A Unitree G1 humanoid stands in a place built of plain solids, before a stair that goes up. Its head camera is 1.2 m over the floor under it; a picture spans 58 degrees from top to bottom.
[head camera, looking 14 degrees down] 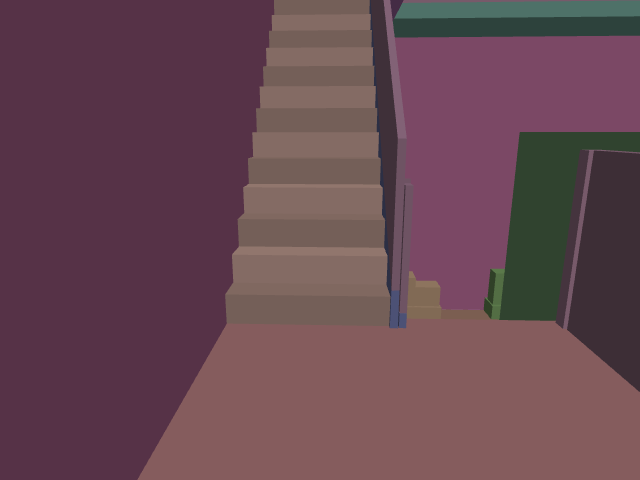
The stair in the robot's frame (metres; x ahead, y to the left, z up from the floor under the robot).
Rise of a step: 0.20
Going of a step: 0.22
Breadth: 1.05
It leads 2 degrees to the right of straight ahead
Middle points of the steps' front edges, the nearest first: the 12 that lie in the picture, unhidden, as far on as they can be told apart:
2.56 0.08 0.20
2.78 0.07 0.40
3.00 0.06 0.60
3.22 0.06 0.80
3.44 0.05 1.00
3.66 0.04 1.20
3.88 0.03 1.40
4.10 0.02 1.60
4.32 0.01 1.80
4.54 0.01 2.00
4.76 0.00 2.20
4.98 -0.01 2.40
